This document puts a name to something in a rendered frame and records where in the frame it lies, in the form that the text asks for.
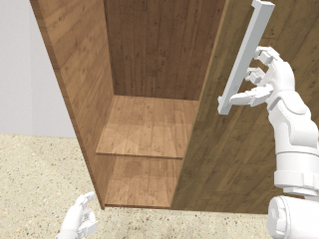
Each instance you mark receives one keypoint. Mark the right robot forearm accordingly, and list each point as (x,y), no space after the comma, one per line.
(296,146)

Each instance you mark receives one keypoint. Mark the left robot hand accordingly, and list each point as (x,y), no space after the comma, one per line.
(76,217)

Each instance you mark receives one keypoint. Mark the wardrobe door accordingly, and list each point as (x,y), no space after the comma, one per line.
(300,197)
(229,160)

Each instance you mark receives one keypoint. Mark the right robot hand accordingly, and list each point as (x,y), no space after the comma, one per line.
(278,78)

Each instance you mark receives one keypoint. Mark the handle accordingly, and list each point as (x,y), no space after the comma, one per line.
(252,37)

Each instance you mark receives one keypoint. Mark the right robot upper arm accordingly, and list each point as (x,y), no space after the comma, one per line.
(293,218)

